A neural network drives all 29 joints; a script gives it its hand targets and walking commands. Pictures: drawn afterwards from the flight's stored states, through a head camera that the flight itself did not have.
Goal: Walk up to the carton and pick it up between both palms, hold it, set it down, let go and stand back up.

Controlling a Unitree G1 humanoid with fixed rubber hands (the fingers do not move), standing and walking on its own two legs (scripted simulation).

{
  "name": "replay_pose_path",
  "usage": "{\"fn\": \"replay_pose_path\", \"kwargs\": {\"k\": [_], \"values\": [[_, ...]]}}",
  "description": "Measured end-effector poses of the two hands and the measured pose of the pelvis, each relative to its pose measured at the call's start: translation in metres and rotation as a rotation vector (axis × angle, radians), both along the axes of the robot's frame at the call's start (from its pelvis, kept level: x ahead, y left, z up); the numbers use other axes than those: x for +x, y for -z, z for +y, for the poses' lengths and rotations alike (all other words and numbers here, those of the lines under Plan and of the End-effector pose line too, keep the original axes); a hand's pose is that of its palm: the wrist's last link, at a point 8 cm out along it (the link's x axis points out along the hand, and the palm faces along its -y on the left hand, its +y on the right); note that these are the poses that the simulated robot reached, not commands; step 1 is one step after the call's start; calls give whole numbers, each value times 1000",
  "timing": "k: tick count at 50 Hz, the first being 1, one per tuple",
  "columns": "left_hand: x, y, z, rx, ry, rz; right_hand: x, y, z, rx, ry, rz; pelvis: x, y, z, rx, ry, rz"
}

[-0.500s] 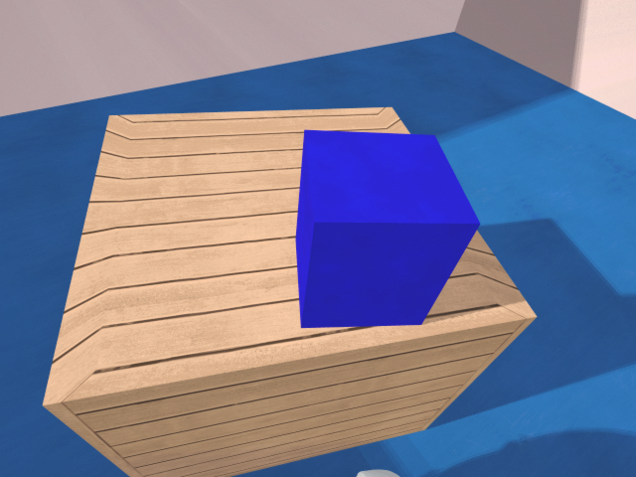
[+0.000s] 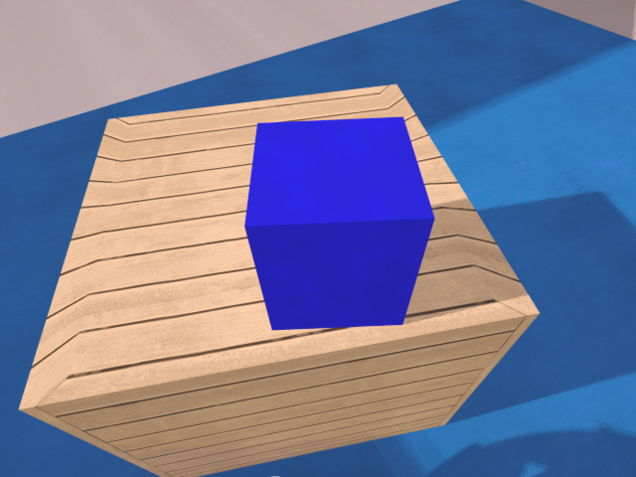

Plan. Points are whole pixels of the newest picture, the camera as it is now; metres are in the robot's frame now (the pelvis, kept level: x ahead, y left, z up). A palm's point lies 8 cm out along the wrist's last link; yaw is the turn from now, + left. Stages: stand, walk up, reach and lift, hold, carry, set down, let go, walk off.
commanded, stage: walk up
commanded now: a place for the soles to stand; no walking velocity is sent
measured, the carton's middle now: (334, 229) +0.46 +0.00 +0.04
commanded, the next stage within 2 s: reach and lift in 1.98 s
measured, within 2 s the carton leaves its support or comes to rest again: neither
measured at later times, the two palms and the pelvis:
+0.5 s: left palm out of the picture +0.07 +0.22 -0.12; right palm out of the picture +0.11 -0.21 -0.12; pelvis +0.02 -0.01 +0.00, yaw +5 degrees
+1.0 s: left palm out of the picture +0.06 +0.24 -0.13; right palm out of the picture +0.13 -0.21 -0.12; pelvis +0.01 +0.00 +0.00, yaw +7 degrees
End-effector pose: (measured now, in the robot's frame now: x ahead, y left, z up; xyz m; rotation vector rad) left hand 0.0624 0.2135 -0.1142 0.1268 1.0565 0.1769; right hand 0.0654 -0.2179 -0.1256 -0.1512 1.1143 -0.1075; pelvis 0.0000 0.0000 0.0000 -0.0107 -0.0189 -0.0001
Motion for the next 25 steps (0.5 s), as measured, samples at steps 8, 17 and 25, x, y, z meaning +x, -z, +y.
{"fn": "replay_pose_path", "kwargs": {"k": [8, 17, 25], "values": [[5, 17, -2, -58, -36, 9, 49, -14, 18, 9, -54, -106, 10, 2, -4, 13, -44, -10], [11, 7, -2, -50, -42, 6, 63, -18, 15, 26, -51, -121, 20, -4, -5, 4, -66, -4], [3, 7, 2, -36, -74, 39, 47, -8, 12, 22, -59, -40, 24, -4, -6, 5, -84, -5]]}}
